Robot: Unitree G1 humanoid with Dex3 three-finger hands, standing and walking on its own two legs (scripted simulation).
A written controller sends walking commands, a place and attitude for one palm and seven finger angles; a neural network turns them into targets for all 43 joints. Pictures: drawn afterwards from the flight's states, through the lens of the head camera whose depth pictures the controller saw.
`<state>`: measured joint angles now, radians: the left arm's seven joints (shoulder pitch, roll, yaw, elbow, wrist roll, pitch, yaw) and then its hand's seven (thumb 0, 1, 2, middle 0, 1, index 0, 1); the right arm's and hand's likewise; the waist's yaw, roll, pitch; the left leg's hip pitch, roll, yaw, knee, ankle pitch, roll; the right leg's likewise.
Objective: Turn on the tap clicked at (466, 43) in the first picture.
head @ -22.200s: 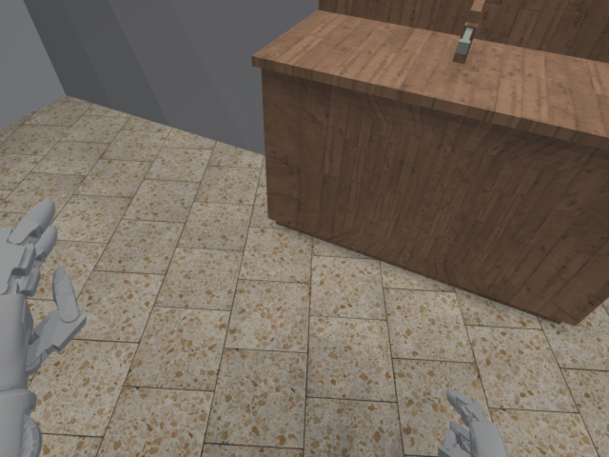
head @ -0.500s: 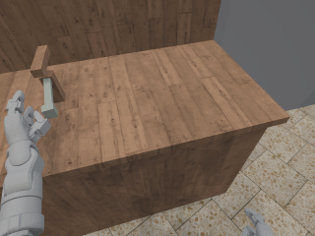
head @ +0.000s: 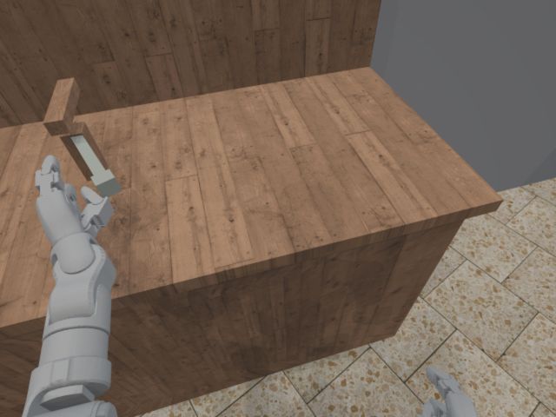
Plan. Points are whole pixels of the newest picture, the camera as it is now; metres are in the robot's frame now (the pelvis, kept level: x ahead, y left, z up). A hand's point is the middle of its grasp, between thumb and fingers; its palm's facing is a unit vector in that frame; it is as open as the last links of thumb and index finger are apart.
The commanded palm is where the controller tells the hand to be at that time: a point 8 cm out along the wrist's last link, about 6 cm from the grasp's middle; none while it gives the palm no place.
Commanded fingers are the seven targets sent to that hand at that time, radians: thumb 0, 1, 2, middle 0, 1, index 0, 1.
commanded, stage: push the lever round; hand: left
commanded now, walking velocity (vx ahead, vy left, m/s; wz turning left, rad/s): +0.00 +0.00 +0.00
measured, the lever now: (106, 184) +0.40 +0.29 +0.14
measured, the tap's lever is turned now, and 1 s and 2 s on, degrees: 22 46 71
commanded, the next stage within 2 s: none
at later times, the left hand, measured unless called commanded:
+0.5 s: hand (143, 186) +0.40 +0.24 +0.13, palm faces +0.70 -0.71 -0.05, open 7.6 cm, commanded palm +0.35 +0.26 +0.13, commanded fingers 0.00 0.90 0.90 -0.15 -0.15 -0.15 -0.15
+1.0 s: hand (165, 180) +0.42 +0.21 +0.13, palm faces +0.77 -0.63 -0.07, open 7.6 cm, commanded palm +0.37 +0.22 +0.13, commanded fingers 0.00 0.90 0.90 -0.15 -0.15 -0.15 -0.15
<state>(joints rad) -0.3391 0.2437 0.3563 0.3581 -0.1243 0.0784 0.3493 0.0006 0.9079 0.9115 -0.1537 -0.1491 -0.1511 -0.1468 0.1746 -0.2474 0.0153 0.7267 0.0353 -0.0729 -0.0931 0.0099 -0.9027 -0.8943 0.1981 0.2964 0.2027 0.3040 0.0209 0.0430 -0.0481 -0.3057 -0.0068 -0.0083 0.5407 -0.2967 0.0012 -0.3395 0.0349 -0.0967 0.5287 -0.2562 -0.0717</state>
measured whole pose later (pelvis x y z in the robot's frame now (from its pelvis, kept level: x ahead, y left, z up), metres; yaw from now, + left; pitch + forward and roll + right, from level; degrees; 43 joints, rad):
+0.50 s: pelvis +0.01 +0.01 +0.00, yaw +0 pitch +5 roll +0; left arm -0.47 0.12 0.28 0.42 -0.04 0.12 0.60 -0.01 0.94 0.92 -0.15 -0.15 -0.15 -0.15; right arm 0.17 -0.23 -0.01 0.75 0.00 -0.04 -0.06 0.01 -0.90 -0.89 0.20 0.30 0.20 0.30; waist 0.01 0.04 -0.07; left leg -0.32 -0.01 0.00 0.54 -0.30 0.01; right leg -0.36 0.03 -0.09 0.54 -0.26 -0.06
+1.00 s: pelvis +0.00 +0.00 +0.00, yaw +1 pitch +5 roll +0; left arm -0.62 0.04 0.25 0.54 0.02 0.14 0.79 0.02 0.96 0.93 -0.15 -0.15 -0.15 -0.15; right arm 0.13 -0.21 -0.02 0.79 -0.03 -0.03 -0.03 0.01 -0.90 -0.89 0.20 0.30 0.20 0.30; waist 0.01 0.03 -0.07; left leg -0.35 -0.01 -0.02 0.56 -0.30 0.00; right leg -0.38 0.03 -0.11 0.55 -0.27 -0.07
